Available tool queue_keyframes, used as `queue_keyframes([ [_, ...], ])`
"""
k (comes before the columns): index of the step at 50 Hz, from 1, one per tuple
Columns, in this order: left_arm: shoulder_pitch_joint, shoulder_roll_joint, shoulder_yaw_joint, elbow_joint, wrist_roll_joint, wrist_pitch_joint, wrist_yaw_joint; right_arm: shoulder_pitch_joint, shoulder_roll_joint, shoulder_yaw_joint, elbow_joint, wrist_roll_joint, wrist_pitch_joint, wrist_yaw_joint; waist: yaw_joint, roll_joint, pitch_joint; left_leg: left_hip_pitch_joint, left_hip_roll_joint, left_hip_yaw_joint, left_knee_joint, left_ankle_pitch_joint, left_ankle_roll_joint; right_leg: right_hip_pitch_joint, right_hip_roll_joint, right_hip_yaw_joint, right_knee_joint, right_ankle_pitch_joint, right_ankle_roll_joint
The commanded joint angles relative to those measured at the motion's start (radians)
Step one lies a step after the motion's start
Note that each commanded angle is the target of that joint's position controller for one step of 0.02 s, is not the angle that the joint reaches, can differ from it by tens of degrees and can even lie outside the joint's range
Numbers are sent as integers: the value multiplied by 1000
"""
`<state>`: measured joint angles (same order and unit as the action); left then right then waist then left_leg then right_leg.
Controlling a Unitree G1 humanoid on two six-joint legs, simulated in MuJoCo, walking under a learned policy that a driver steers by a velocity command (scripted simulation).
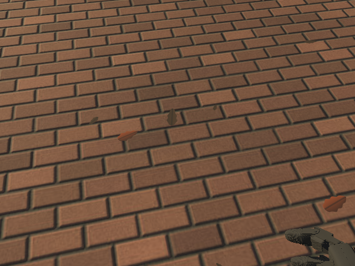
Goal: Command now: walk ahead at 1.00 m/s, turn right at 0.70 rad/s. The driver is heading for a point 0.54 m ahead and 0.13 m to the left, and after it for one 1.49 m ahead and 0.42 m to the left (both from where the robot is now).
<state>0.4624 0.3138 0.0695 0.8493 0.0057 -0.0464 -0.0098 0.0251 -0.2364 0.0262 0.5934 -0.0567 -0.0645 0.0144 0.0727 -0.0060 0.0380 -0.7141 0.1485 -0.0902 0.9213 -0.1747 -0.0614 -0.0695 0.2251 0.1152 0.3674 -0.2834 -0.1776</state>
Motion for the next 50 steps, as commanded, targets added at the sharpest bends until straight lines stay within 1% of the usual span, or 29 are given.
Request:
queue_keyframes([
  [1,-73,145,38,-82,-17,-44,-7,-57,-68,-14,-57,23,-3,14,-18,12,34,312,-60,114,-244,319,25,-287,-217,193,-228,381,-88],
  [3,-28,145,37,-60,-18,-49,-7,-82,-91,-22,-58,24,-7,14,13,-5,22,312,-78,116,-331,361,57,-138,-259,201,-213,488,-63],
  [5,-13,172,40,-46,-8,-46,5,-54,-133,-42,-50,19,-11,5,-1,-23,-14,333,-122,124,-393,261,88,25,-293,195,-103,741,-30],
  [6,-13,201,44,-40,2,-44,9,32,-167,-60,-24,20,-13,-3,-44,-37,-73,402,-162,134,-387,161,103,94,-303,186,10,916,-10],
  [7,-34,225,48,-37,17,-39,10,180,-200,-80,16,29,-15,-15,-129,-46,-152,541,-184,143,-390,69,119,98,-297,166,195,998,9],
  [8,-95,208,42,-48,31,-39,10,391,-238,-100,70,28,-14,-34,-252,-44,-226,773,-131,114,-362,-1,135,-44,-262,134,454,899,26],
  [9,-88,88,11,-82,26,-47,12,571,-317,-124,100,-2,-15,-50,-294,113,-346,1002,78,-181,-374,-383,179,-272,-180,61,859,490,45],
  [10,49,5,-16,-115,-18,-55,-2,493,-363,-136,117,-9,-15,-30,-141,442,-410,1097,261,-812,-651,-530,284,-546,-47,43,1060,-148,76],
  [11,-42,72,-18,-95,9,-45,12,362,-255,-125,89,4,-10,-14,-139,208,-226,978,229,-754,-678,-617,290,-667,-152,39,1081,-72,56],
  [12,-141,91,-16,-105,19,-41,3,317,-186,-112,92,15,-14,-8,-141,52,-130,841,192,-572,-667,-504,288,-656,-193,28,1033,6,61],
  [13,-203,85,-20,-123,27,-38,-8,315,-155,-104,115,8,-16,-4,-129,-14,-74,736,146,-454,-677,-384,269,-633,-218,19,973,16,62],
  [15,-243,43,-34,-158,46,-23,-30,367,-116,-86,180,14,-29,-6,-89,46,-16,614,79,-327,-711,-276,250,-610,-244,33,893,-4,74],
  [18,-346,28,-56,-221,66,-15,-40,418,-133,-88,223,48,-45,-2,-64,70,52,562,38,-265,-799,-157,285,-692,-305,-53,743,24,121],
  [21,-502,15,-83,-285,47,-32,-57,409,-159,-102,222,52,-49,-3,-77,47,97,438,-36,-143,-866,45,279,-558,-301,-106,407,238,166],
  [23,-542,5,-91,-289,31,-36,-64,428,-204,-116,228,68,-54,1,-90,54,74,380,-32,-116,-909,225,267,-350,-256,-155,286,352,167],
  [26,-548,51,-74,-286,31,-35,-37,472,-221,-118,250,70,-49,2,-94,52,25,566,-11,-112,-797,514,241,-285,-224,-152,196,339,146],
  [28,-360,102,-46,-230,39,-43,-10,488,-260,-126,265,59,-39,-4,-8,73,-123,634,-28,-91,-482,773,209,-63,-170,-158,170,180,121],
  [29,-190,134,-27,-185,45,-48,8,457,-264,-128,256,59,-35,-4,82,67,-207,507,-66,-84,-233,662,192,162,-228,-120,177,147,111],
  [30,-1,212,2,-167,69,-50,31,446,-183,-110,222,56,-40,-5,142,-34,-349,343,-124,-41,95,327,192,374,-465,115,161,-194,93],
  [31,-12,265,17,-167,93,-43,31,556,-39,-78,180,100,-33,-9,43,-273,-489,54,-207,2,424,-317,174,557,-737,624,-1,-478,-2],
  [32,-80,197,15,-175,63,-33,29,456,-132,-91,175,80,-20,-14,47,-186,-385,-52,-156,2,486,-219,190,441,-681,683,-100,-547,-4],
  [33,-154,114,-3,-169,53,-38,27,359,-150,-99,168,66,-11,-9,31,-105,-203,-86,-108,11,443,-126,187,294,-627,473,-94,-391,16],
  [34,-176,74,-10,-152,53,-43,21,319,-138,-97,168,57,-3,1,10,-47,-122,-60,-79,15,405,-94,179,182,-588,332,-104,-185,25],
  [38,-136,7,-23,-71,16,-74,12,241,-59,-85,120,29,57,34,-68,-89,2,-54,-15,29,345,-90,150,6,-528,17,-181,122,71],
  [40,-139,5,-23,-52,11,-85,8,149,-54,-77,67,22,66,50,-83,-80,36,-96,-8,59,299,-2,145,-15,-504,-113,-217,257,87],
  [44,-170,53,-13,-37,16,-96,14,10,-74,-60,2,31,60,83,-105,-34,94,55,-54,179,-29,217,178,-85,-418,-352,-287,456,126],
  [46,-121,101,-6,-25,14,-94,21,-26,-85,-57,-3,31,57,89,-103,-22,90,162,-121,262,-138,245,215,-23,-421,-401,-239,809,141],
  [48,-96,170,11,-34,16,-69,34,63,-127,-69,27,35,53,77,-162,-73,8,280,-201,302,-159,161,245,91,-447,-406,-51,1228,154],
  [50,-157,224,28,-66,27,-30,42,382,-203,-108,115,35,51,54,-327,-98,-157,623,-252,255,-167,40,295,36,-488,-372,383,1336,135],
])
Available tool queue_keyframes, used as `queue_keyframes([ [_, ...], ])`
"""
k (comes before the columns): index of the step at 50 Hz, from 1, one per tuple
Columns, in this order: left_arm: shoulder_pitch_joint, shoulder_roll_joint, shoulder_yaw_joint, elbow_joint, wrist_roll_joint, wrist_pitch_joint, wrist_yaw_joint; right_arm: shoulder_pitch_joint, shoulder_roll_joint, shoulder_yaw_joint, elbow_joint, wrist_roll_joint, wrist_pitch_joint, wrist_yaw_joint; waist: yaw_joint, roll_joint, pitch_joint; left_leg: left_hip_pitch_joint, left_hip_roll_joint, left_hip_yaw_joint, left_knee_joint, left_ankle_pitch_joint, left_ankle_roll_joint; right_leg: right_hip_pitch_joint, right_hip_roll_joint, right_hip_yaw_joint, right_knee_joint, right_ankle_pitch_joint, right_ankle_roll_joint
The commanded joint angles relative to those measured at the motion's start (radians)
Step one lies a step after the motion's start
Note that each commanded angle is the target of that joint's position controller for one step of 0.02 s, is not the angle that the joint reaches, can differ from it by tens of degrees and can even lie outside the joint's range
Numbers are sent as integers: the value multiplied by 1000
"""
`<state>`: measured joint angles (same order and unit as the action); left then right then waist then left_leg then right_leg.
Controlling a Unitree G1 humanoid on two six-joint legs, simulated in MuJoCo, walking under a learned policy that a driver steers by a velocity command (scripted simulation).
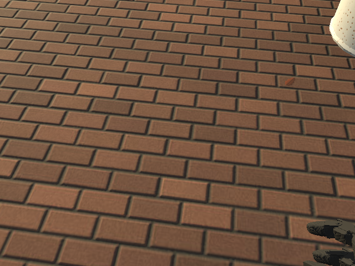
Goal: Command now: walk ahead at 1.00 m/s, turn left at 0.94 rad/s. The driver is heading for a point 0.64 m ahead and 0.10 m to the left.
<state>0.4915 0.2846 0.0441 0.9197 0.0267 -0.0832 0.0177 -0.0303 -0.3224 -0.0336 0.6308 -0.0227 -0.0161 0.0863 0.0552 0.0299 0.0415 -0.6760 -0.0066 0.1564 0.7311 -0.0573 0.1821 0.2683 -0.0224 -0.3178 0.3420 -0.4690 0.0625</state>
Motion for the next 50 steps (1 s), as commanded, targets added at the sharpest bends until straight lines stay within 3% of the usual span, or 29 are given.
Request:
queue_keyframes([
  [1,-196,243,54,-145,14,17,7,598,-166,-79,140,1,5,-42,-357,-72,-226,833,-103,-69,-37,-144,77,-464,-197,71,744,1205,-97],
  [2,-210,105,23,-171,23,12,-13,510,-240,-105,140,25,20,-66,-254,189,-125,890,36,-317,-102,-135,115,-767,10,85,1160,111,-63],
  [3,-138,105,10,-302,-1,-8,-14,445,-353,-121,76,-11,33,-64,-153,268,-339,1172,245,-887,-295,-223,335,-1111,82,297,1402,-48,-27],
  [4,-242,147,4,-313,11,-36,-12,460,-302,-120,56,-5,35,-77,-201,44,-315,1114,274,-997,-453,-379,307,-1178,18,407,1335,50,-39],
  [5,-269,147,-1,-310,6,-48,-12,435,-244,-108,82,-1,25,-87,-153,-54,-145,928,253,-936,-497,-363,260,-1161,-26,411,1210,104,-45],
  [6,-289,132,-7,-308,18,-44,-10,409,-207,-96,99,3,10,-90,-98,-117,-65,761,208,-844,-497,-264,224,-1090,-63,408,1102,109,-39],
  [8,-254,120,-14,-293,47,1,-9,358,-161,-74,93,8,-23,-95,-22,-134,-7,515,129,-691,-498,-101,202,-944,-97,409,980,74,-11],
  [11,-366,83,-27,-351,37,31,-16,354,-160,-70,94,18,-52,-86,-13,-119,74,312,50,-560,-522,230,179,-859,-100,346,714,126,27],
  [15,-455,26,-50,-383,4,21,-25,392,-169,-87,120,30,-33,-74,-80,-31,-18,302,-78,-420,-375,543,19,-617,32,270,351,537,-19],
  [17,-447,49,-43,-382,1,19,-16,431,-162,-89,131,32,-22,-79,-102,5,-67,379,-78,-464,-297,527,-35,-541,76,287,245,588,-36],
  [19,-333,109,-20,-345,6,9,5,411,-170,-93,120,23,-24,-92,-50,31,-119,471,-67,-502,-119,557,-85,-438,90,323,162,603,-51],
  [20,-198,137,-7,-302,8,-3,12,371,-170,-92,106,25,-29,-93,31,16,-161,481,-81,-473,71,515,-114,-330,54,339,92,697,-65],
  [21,-73,184,6,-271,19,-18,16,384,-103,-76,84,38,-33,-96,68,-64,-242,393,-130,-399,348,108,-144,-150,-113,437,126,995,-104],
  [22,-64,211,6,-294,40,-15,2,565,-6,-57,67,63,-23,-113,-38,-255,-397,182,-236,-314,680,-699,-168,74,-480,776,283,1614,-247],
  [23,-88,183,12,-307,9,3,-13,640,-70,-58,88,17,-13,-120,-55,-196,-513,147,-173,-341,783,-606,-167,71,-492,901,267,1565,-321],
  [24,-222,161,18,-335,-5,7,-2,583,-90,-56,87,9,-1,-117,-66,-220,-463,96,-135,-311,806,-473,-175,-62,-470,912,159,1145,-370],
  [25,-295,72,-8,-344,-6,17,3,479,-102,-56,79,-10,12,-107,-68,-125,-325,104,-89,-276,722,-403,-183,-232,-357,788,88,916,-330],
  [26,-289,46,-20,-320,-4,20,5,401,-100,-57,59,-10,23,-89,-58,-112,-235,112,-79,-281,654,-397,-189,-327,-292,682,61,867,-297],
  [28,-236,79,-11,-264,-6,18,2,387,-62,-47,53,-6,51,-70,-71,-113,-158,196,-74,-279,530,-388,-194,-464,-240,557,21,961,-271],
  [32,-248,96,-4,-228,4,14,-16,382,-16,-22,52,-5,62,-70,-108,-141,-193,277,-76,-242,325,-345,-190,-513,-219,448,8,1058,-275],
  [36,-261,97,-2,-215,0,41,-26,300,-8,0,47,1,72,-68,-84,-201,-174,416,-42,-184,69,-274,-180,-594,-186,400,-29,725,-253],
  [39,-247,104,0,-203,-9,77,-25,286,2,11,57,-6,67,-72,-83,-176,-122,545,-41,-150,-176,-220,-153,-674,-170,421,-11,338,-216],
  [40,-220,88,-4,-195,-4,86,-22,275,-3,14,57,-11,59,-75,-78,-141,-90,587,-24,-182,-279,-204,-133,-718,-156,430,-4,233,-175],
  [41,-192,52,-12,-199,-1,89,-25,259,-39,14,43,-24,48,-82,-61,-20,-71,596,107,-353,-406,-218,-105,-749,-111,397,70,151,-120],
  [42,-124,2,-25,-212,-17,90,-26,186,-113,1,15,-18,43,-93,4,162,-69,485,286,-564,-499,-222,-35,-717,16,282,158,63,-68],
  [43,-139,31,-19,-180,-17,103,-17,166,-70,6,29,-10,38,-99,-29,137,-45,270,283,-534,-520,-314,2,-521,-1,326,201,81,-70],
  [45,-180,31,-14,-172,-13,105,-19,115,-10,26,49,0,27,-103,4,118,3,216,150,-422,-504,-439,-77,-433,8,324,118,240,-68],
  [47,-173,49,-9,-155,-1,93,-20,154,-8,25,71,9,17,-110,-4,114,-18,262,102,-376,-477,-393,-113,-410,-17,340,75,313,-62],
  [50,-179,55,-8,-127,-9,78,-19,213,1,19,101,14,17,-104,-31,3,6,326,81,-355,-435,-330,-119,-484,-46,378,32,257,-70],
])
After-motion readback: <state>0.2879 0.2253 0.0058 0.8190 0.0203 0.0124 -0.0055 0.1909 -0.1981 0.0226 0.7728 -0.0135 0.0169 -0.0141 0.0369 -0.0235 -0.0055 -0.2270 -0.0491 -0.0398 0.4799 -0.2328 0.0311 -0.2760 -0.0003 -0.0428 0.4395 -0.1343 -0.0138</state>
